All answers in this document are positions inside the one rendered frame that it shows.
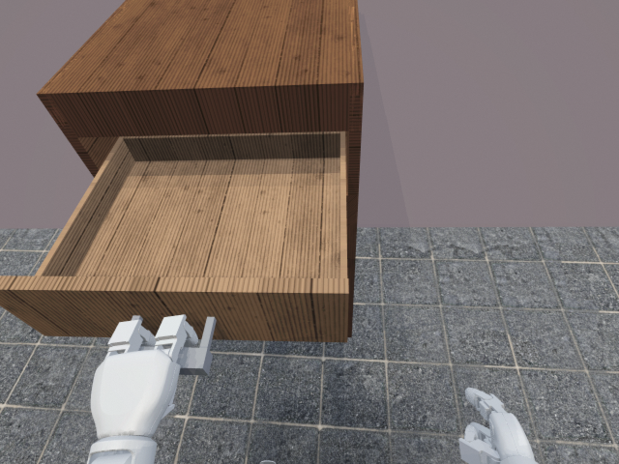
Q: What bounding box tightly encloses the robot left forearm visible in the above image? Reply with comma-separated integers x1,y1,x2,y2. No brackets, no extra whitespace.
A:
87,435,157,464

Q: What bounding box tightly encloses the handle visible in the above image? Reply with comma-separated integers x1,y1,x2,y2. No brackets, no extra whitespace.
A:
132,315,217,376

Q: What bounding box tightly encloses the left robot hand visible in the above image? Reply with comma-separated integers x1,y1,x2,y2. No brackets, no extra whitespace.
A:
91,314,198,440

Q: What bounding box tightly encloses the cabinet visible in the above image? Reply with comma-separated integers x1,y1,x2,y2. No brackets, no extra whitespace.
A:
37,0,364,337

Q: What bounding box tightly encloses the drawer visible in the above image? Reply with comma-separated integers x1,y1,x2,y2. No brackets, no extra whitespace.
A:
0,131,349,342

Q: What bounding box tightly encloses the right robot hand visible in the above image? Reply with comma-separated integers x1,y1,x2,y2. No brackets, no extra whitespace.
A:
458,388,535,464

